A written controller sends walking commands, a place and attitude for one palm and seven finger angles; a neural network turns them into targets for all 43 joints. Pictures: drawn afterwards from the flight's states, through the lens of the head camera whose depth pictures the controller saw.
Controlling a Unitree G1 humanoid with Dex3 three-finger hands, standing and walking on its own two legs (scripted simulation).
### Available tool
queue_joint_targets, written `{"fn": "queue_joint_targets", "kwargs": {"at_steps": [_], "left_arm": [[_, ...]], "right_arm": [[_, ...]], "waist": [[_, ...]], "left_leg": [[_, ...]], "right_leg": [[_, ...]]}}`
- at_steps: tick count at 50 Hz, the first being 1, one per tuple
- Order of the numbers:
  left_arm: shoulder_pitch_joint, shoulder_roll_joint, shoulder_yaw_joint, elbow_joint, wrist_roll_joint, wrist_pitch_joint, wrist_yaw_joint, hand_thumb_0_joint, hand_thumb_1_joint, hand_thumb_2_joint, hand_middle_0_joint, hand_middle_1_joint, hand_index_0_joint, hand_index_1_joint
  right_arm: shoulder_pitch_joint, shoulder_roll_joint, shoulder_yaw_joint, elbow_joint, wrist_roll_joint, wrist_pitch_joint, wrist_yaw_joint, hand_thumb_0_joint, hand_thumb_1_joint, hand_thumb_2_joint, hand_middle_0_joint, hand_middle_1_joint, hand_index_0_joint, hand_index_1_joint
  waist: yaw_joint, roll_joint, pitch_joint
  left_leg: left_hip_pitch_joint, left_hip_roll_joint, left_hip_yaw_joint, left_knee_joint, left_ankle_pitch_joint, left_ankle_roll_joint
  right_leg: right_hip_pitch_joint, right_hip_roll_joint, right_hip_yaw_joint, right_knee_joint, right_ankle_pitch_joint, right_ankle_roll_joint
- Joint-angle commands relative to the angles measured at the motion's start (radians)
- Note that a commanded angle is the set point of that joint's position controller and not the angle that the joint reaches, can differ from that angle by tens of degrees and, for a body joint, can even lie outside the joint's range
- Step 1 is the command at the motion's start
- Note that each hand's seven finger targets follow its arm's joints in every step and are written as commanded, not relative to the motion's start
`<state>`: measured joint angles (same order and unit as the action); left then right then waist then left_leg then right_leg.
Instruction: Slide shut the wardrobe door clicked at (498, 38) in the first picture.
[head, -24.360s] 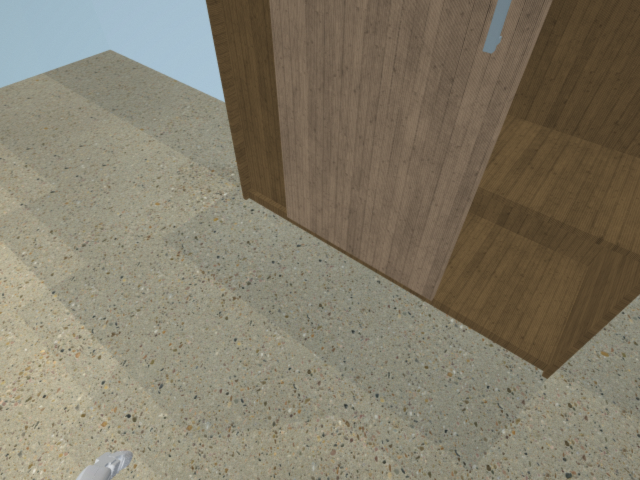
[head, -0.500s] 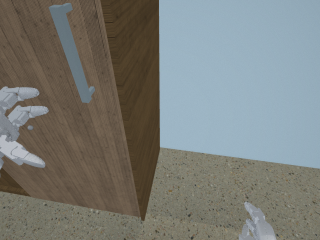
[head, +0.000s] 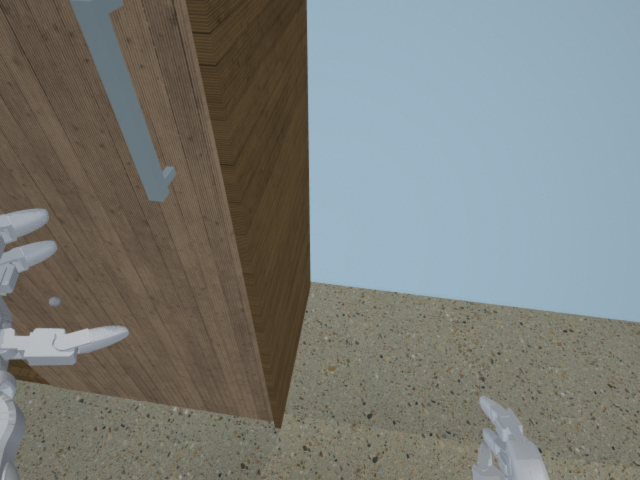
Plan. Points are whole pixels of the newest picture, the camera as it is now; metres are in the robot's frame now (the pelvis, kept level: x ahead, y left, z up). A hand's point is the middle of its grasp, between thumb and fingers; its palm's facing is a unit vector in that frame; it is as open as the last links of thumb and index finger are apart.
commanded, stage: draw the hand back to the body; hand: left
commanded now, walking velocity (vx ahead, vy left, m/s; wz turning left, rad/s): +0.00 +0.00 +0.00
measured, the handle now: (137, 108) +0.40 +0.27 +0.27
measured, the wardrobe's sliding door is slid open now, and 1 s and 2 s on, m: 0.00 0.00 0.00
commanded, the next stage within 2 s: step back with the hand held close in 0.84 s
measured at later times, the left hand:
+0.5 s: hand (99, 299) +0.22 +0.27 +0.16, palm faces +0.46 -0.81 -0.36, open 8.4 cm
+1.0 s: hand (90, 297) +0.22 +0.27 +0.16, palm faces +0.48 -0.80 -0.36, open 7.4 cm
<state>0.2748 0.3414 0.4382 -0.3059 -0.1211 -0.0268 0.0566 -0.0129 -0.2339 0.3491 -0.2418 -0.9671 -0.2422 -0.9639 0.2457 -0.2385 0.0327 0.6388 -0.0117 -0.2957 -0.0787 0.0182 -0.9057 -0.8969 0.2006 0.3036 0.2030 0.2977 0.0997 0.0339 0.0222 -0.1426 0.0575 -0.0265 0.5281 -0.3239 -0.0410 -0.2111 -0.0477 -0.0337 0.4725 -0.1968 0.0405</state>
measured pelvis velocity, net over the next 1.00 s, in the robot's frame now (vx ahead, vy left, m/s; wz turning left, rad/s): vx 0.02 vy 0.00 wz -0.02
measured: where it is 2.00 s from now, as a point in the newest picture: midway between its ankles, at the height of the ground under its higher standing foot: outside the picture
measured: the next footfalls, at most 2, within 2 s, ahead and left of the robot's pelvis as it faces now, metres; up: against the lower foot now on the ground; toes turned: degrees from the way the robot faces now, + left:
right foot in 2.00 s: -0.05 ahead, -0.12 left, +0.00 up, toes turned +14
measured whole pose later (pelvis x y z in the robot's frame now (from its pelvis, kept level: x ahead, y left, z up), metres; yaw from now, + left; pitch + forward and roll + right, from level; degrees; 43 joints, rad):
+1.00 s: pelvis +0.02 +0.00 +0.00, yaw -1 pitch -4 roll -1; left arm 0.39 0.32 0.35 -0.34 -0.05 -0.10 0.11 0.01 0.89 0.89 -0.21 -0.31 -0.21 -0.30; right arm 0.23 -0.21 0.01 0.65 -0.02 -0.20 -0.08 0.02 -0.91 -0.90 0.20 0.30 0.20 0.30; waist 0.08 0.05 0.01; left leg -0.08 0.05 0.00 0.48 -0.33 -0.03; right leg -0.17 -0.05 -0.01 0.45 -0.21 0.05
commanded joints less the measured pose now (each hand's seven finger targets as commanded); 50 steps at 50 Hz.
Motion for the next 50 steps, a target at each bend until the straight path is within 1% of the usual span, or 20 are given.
{"fn": "queue_joint_targets", "kwargs": {"at_steps": [1, 3, 4, 7, 8, 13, 15, 17, 19, 23, 29, 32, 34, 39, 43, 46, 47, 48, 49, 50], "left_arm": [[-0.161, 0.26, 0.115, -0.233, 0.041, -0.13, 0.077, 0.0, 0.102, 0.515, -0.228, -0.767, -0.228, -0.767], [-0.146, 0.22, 0.075, -0.18, 0.045, -0.134, 0.076, 0.0, 0.175, 0.55, -0.225, -0.725, -0.225, -0.725], [-0.133, 0.208, 0.067, -0.148, 0.046, -0.135, 0.075, 0.0, 0.211, 0.567, -0.224, -0.704, -0.224, -0.704], [-0.11, 0.182, 0.038, -0.099, 0.048, -0.136, 0.067, 0.0, 0.32, 0.62, -0.22, -0.64, -0.22, -0.64], [-0.107, 0.182, 0.036, -0.116, 0.051, -0.141, 0.066, 0.0, 0.356, 0.637, -0.219, -0.619, -0.219, -0.619], [-0.027, 0.202, 0.056, -0.215, 0.06, -0.156, 0.06, 0.0, 0.538, 0.725, -0.213, -0.512, -0.213, -0.512], [-0.005, 0.207, 0.057, -0.259, 0.066, -0.158, 0.062, 0.0, 0.61, 0.76, -0.21, -0.47, -0.21, -0.47], [0.013, 0.212, 0.059, -0.269, 0.07, -0.154, 0.064, 0.0, 0.682, 0.795, -0.207, -0.427, -0.207, -0.427], [0.025, 0.2, 0.05, -0.259, 0.071, -0.152, 0.065, 0.0, 0.755, 0.83, -0.205, -0.385, -0.205, -0.385], [0.023, 0.171, 0.019, -0.25, 0.073, -0.147, 0.062, 0.0, 0.9, 0.9, -0.2, -0.3, -0.2, -0.3], [0.006, 0.171, 0.014, -0.26, 0.075, -0.142, 0.064, 0.0, 0.9, 0.9, -0.2, -0.3, -0.2, -0.3], [0.018, 0.173, 0.018, -0.245, 0.074, -0.136, 0.065, 0.0, 0.9, 0.9, -0.2, -0.3, -0.2, -0.3], [0.019, 0.17, 0.016, -0.243, 0.072, -0.134, 0.064, 0.0, 0.9, 0.9, -0.2, -0.3, -0.2, -0.3], [-0.006, 0.175, 0.018, -0.257, 0.075, -0.134, 0.067, 0.0, 0.9, 0.9, -0.2, -0.3, -0.2, -0.3], [-0.01, 0.172, 0.016, -0.257, 0.076, -0.133, 0.067, 0.0, 0.9, 0.9, -0.2, -0.3, -0.2, -0.3], [0.001, 0.167, 0.015, -0.238, 0.076, -0.132, 0.066, 0.0, 0.9, 0.9, -0.2, -0.3, -0.2, -0.3], [-0.004, 0.172, 0.018, -0.236, 0.074, -0.132, 0.066, 0.0, 0.9, 0.9, -0.2, -0.3, -0.2, -0.3], [-0.046, 0.207, 0.049, -0.299, 0.075, -0.142, 0.07, 0.0, 0.9, 0.9, -0.2, -0.3, -0.2, -0.3], [-0.16, 0.31, 0.162, -0.363, 0.076, -0.203, 0.078, 0.0, 0.9, 0.9, -0.2, -0.3, -0.2, -0.3], [-0.037, 0.229, 0.106, -0.261, 0.08, -0.215, 0.069, 0.0, 0.9, 0.9, -0.2, -0.3, -0.2, -0.3]], "right_arm": [[-0.113, -0.101, -0.062, -0.123, -0.003, -0.057, -0.02, 0.0, -0.9, -0.9, 0.2, 0.3, 0.2, 0.3], [-0.115, -0.102, -0.062, -0.114, 0.0, -0.047, -0.023, 0.0, -0.9, -0.9, 0.2, 0.3, 0.2, 0.3], [-0.119, -0.1, -0.062, -0.11, 0.004, -0.037, -0.022, 0.0, -0.9, -0.9, 0.2, 0.3, 0.2, 0.3], [-0.124, -0.104, -0.068, -0.112, 0.007, -0.015, -0.024, 0.0, -0.9, -0.9, 0.2, 0.3, 0.2, 0.3], [-0.127, -0.103, -0.068, -0.116, 0.007, -0.009, -0.021, 0.0, -0.9, -0.9, 0.2, 0.3, 0.2, 0.3], [-0.137, -0.096, -0.074, -0.137, -0.008, 0.0, -0.011, 0.0, -0.9, -0.9, 0.2, 0.3, 0.2, 0.3], [-0.138, -0.09, -0.074, -0.141, -0.012, 0.0, -0.011, 0.0, -0.9, -0.9, 0.2, 0.3, 0.2, 0.3], [-0.136, -0.086, -0.072, -0.142, -0.01, 0.003, -0.012, 0.0, -0.9, -0.9, 0.2, 0.3, 0.2, 0.3], [-0.133, -0.082, -0.071, -0.144, -0.009, 0.006, -0.014, 0.0, -0.9, -0.9, 0.2, 0.3, 0.2, 0.3], [-0.127, -0.08, -0.069, -0.146, -0.006, 0.016, -0.017, 0.0, -0.9, -0.9, 0.2, 0.3, 0.2, 0.3], [-0.126, -0.083, -0.071, -0.15, -0.008, 0.026, -0.02, 0.0, -0.9, -0.9, 0.2, 0.3, 0.2, 0.3], [-0.125, -0.084, -0.072, -0.149, -0.01, 0.027, -0.021, 0.0, -0.9, -0.9, 0.2, 0.3, 0.2, 0.3], [-0.132, -0.081, -0.071, -0.15, -0.009, 0.03, -0.021, 0.0, -0.9, -0.9, 0.2, 0.3, 0.2, 0.3], [-0.136, -0.078, -0.067, -0.147, -0.009, 0.031, -0.02, 0.0, -0.9, -0.9, 0.2, 0.3, 0.2, 0.3], [-0.14, -0.077, -0.065, -0.148, -0.009, 0.03, -0.021, 0.0, -0.9, -0.9, 0.2, 0.3, 0.2, 0.3], [-0.14, -0.077, -0.066, -0.145, -0.009, 0.033, -0.019, 0.0, -0.9, -0.9, 0.2, 0.3, 0.2, 0.3], [-0.14, -0.078, -0.067, -0.146, -0.007, 0.033, -0.021, 0.0, -0.9, -0.9, 0.2, 0.3, 0.2, 0.3], [-0.147, -0.079, -0.066, -0.152, -0.008, 0.029, -0.02, 0.0, -0.9, -0.9, 0.2, 0.3, 0.2, 0.3], [-0.143, -0.102, -0.057, -0.188, -0.005, 0.053, -0.009, 0.0, -0.9, -0.9, 0.2, 0.3, 0.2, 0.3], [-0.14, -0.087, -0.058, -0.167, -0.007, 0.072, -0.007, 0.0, -0.9, -0.9, 0.2, 0.3, 0.2, 0.3]], "waist": [[-0.023, 0.077, -0.133], [-0.034, 0.032, -0.063], [-0.032, 0.005, -0.037], [-0.031, -0.037, -0.012], [-0.028, -0.017, -0.026], [-0.005, 0.008, -0.155], [-0.004, 0.024, -0.167], [-0.006, 0.037, -0.141], [-0.011, 0.023, -0.098], [-0.02, 0.041, -0.064], [-0.021, 0.039, -0.094], [-0.021, -0.001, -0.107], [-0.02, -0.003, -0.1], [-0.019, 0.039, -0.096], [-0.02, 0.035, -0.085], [-0.019, 0.006, -0.078], [-0.02, 0.013, -0.078], [-0.014, 0.049, -0.099], [-0.064, 0.012, -0.006], [-0.07, -0.065, -0.022]], "left_leg": [[-0.085, -0.057, 0.085, -0.129, 0.173, 0.046], [-0.097, -0.05, 0.078, -0.145, 0.154, 0.048], [-0.104, -0.046, 0.072, -0.154, 0.148, 0.049], [-0.097, -0.045, 0.073, -0.166, 0.153, 0.056], [-0.089, -0.044, 0.073, -0.166, 0.166, 0.056], [-0.043, -0.047, 0.08, -0.143, 0.295, 0.054], [-0.034, -0.049, 0.085, -0.133, 0.342, 0.052], [-0.047, -0.049, 0.084, -0.134, 0.341, 0.045], [-0.061, -0.047, 0.09, -0.138, 0.315, 0.045], [-0.064, -0.045, 0.093, -0.145, 0.29, 0.044], [-0.046, -0.044, 0.093, -0.14, 0.313, 0.046], [-0.044, -0.047, 0.093, -0.139, 0.312, 0.048], [-0.044, -0.043, 0.094, -0.139, 0.307, 0.049], [-0.046, -0.045, 0.091, -0.146, 0.285, 0.044], [-0.048, -0.044, 0.09, -0.151, 0.278, 0.044], [-0.052, -0.042, 0.089, -0.154, 0.281, 0.044], [-0.052, -0.044, 0.089, -0.155, 0.265, 0.044], [-0.047, -0.044, 0.087, -0.154, 0.266, 0.042], [-0.124, -0.037, 0.116, -0.118, 0.158, 0.06], [-0.117, -0.046, 0.099, -0.093, 0.133, 0.062]], "right_leg": [[0.139, 0.034, -0.022, -0.061, 0.06, -0.04], [0.113, 0.035, -0.025, -0.072, 0.032, -0.036], [0.103, 0.038, -0.028, -0.072, 0.019, -0.036], [0.101, 0.036, -0.029, -0.077, 0.013, -0.032], [0.11, 0.034, -0.027, -0.069, 0.025, -0.033], [0.186, 0.029, -0.024, -0.036, 0.164, -0.034], [0.195, 0.03, -0.025, -0.031, 0.213, -0.034], [0.193, 0.035, -0.026, -0.035, 0.213, -0.036], [0.171, 0.037, -0.028, -0.044, 0.198, -0.033], [0.151, 0.038, -0.028, -0.054, 0.168, -0.032], [0.16, 0.038, -0.028, -0.047, 0.185, -0.032], [0.172, 0.039, -0.028, -0.051, 0.194, -0.03], [0.164, 0.037, -0.027, -0.05, 0.191, -0.029], [0.164, 0.037, -0.027, -0.054, 0.163, -0.032], [0.164, 0.038, -0.027, -0.058, 0.156, -0.032], [0.164, 0.041, -0.031, -0.058, 0.155, -0.031], [0.165, 0.041, -0.028, -0.063, 0.142, -0.032], [0.18, 0.038, -0.024, -0.061, 0.145, -0.034], [0.066, 0.0, 0.073, -0.122, 0.198, -0.038], [0.043, -0.024, 0.083, -0.129, 0.199, -0.044]]}}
